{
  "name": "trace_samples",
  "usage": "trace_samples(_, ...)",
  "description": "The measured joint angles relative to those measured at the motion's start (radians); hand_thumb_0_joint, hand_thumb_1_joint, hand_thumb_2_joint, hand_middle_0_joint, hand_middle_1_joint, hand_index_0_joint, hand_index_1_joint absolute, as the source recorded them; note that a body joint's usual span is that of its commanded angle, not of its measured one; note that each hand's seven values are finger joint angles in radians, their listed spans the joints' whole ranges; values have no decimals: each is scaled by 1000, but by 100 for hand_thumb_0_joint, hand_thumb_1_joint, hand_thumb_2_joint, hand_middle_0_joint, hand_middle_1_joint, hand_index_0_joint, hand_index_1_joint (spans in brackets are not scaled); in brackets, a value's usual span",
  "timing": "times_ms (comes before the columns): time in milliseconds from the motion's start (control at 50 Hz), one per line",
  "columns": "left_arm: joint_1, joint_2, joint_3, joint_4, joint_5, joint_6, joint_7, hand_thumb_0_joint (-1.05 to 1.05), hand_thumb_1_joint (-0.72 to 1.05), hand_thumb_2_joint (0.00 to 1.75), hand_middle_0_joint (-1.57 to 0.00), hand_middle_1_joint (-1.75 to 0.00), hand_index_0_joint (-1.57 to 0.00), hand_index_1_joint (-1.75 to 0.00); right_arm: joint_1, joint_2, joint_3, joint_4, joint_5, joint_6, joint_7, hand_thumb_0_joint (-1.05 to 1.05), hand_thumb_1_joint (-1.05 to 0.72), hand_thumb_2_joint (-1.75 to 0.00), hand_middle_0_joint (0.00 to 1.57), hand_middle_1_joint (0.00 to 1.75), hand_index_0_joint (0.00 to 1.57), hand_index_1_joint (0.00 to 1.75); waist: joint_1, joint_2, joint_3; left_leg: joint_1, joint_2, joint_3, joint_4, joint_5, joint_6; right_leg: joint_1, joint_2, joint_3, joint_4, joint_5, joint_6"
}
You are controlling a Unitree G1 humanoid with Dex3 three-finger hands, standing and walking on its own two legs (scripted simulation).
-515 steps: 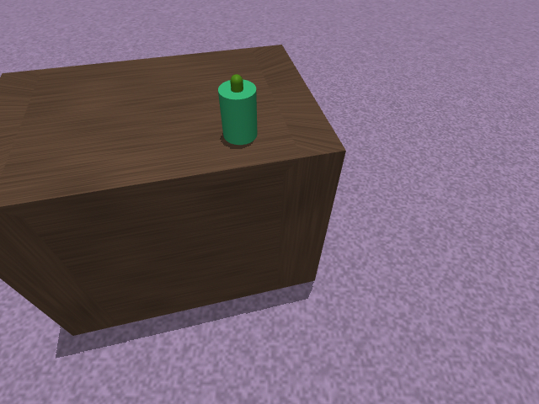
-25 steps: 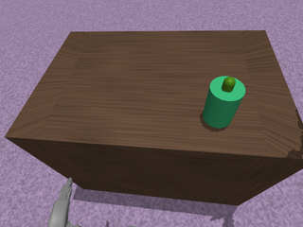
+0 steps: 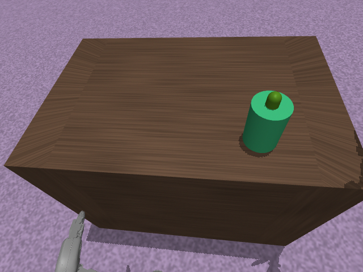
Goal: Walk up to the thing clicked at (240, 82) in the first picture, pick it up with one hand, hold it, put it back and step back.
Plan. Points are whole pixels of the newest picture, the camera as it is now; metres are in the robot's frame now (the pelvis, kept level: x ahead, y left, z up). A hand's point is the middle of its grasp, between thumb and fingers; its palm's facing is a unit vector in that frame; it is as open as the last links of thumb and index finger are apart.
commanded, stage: approach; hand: right
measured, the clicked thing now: (266, 118) +0.46 -0.15 +0.04
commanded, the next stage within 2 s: close in in 0.40 s
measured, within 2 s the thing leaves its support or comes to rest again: neither
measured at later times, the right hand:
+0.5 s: hand (319, 124) +0.44 -0.26 +0.05, palm faces +0.01 +1.00 +0.07, open 17.7 cm
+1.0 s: hand (280, 119) +0.47 -0.19 +0.03, palm faces +0.07 +1.00 +0.03, open 17.8 cm
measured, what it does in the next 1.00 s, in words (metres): stands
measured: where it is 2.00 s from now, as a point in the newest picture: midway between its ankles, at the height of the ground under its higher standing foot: outside the picture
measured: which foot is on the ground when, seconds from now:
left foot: down 0.00-1.00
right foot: down 0.00-1.00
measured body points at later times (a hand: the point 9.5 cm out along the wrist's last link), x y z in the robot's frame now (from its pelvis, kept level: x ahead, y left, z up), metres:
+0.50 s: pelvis -0.01 +0.00 -0.02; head +0.09 -0.04 +0.42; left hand +0.14 +0.26 -0.06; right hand +0.44 -0.32 +0.05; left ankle +0.00 +0.15 -0.71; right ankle +0.00 -0.11 -0.71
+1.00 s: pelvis -0.02 +0.01 -0.04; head +0.07 -0.02 +0.40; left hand +0.12 +0.27 -0.06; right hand +0.46 -0.24 +0.03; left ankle +0.00 +0.15 -0.71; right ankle +0.00 -0.11 -0.71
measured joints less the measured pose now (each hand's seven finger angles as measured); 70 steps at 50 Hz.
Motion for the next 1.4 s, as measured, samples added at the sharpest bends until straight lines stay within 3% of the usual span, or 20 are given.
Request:
trace_samples(120,0,2,1,11,1,3,3,-1,-53,6,-6,-5,-6,-5,-6,-6,-2,3,-1,-1,5,-1,60,-5,5,4,5,5,2,-2,-3,-10,0,3,12,-6,1,-10,0,3,10,-4,1)
trace_samples(240,-2,4,-1,-3,4,-1,2,-1,-54,6,-6,-4,-6,-5,-23,13,46,27,9,-14,-1,-1,60,-4,5,4,6,4,1,-4,-2,-26,3,4,25,-12,1,-26,3,5,20,-7,1)
trace_samples(340,-1,0,-3,-38,11,-6,-11,-1,-54,6,-6,-5,-6,-5,-29,71,85,43,14,-46,-24,-1,61,-3,6,4,6,4,8,0,-3,-69,5,3,60,-23,1,-66,5,6,48,-15,0)
trace_samples(460,13,-17,8,-104,28,-2,-45,-1,-53,5,-6,-5,-6,-5,-25,179,95,22,1,-113,-92,-1,61,-4,5,4,6,4,31,12,-9,-159,4,-3,136,-47,1,-149,2,3,116,-36,2)
trace_samples(600,37,-25,41,-223,48,38,-85,-1,-52,4,-6,-5,-7,-5,-43,253,65,5,-58,-181,-205,-1,61,-4,4,5,5,5,80,17,-10,-279,-6,-14,240,-74,2,-261,-10,-4,217,-68,3)
trace_samples(720,78,-26,68,-311,52,80,-110,-1,-52,4,-6,-5,-7,-4,-54,306,61,-40,-98,-200,-304,-1,61,-4,4,4,5,4,96,13,-20,-328,-14,-19,286,-85,4,-307,-18,-6,263,-83,4)
trace_samples(860,100,-30,86,-350,46,112,-131,-1,-52,3,-6,-4,-7,-4,-74,340,100,-34,-121,-194,-383,-1,61,-3,4,4,4,4,87,-6,-35,-315,-14,-20,287,-88,5,-292,-18,-6,263,-85,5)
trace_samples(1260,122,-32,115,-383,37,139,-153,-1,-55,5,-6,-4,-6,-5,-68,438,172,-87,-127,-179,-474,-1,61,-3,4,4,5,4,57,-6,-25,-305,-3,-18,305,-99,10,-275,-7,-5,257,-80,10)
trace_samples(1400,109,-38,103,-375,37,140,-151,-1,-56,7,-6,-5,-5,-6,-76,442,191,-72,-135,-182,-492,-1,61,-2,19,10,19,10,52,-8,-23,-298,-1,-15,300,-98,12,-269,-5,-1,251,-76,11)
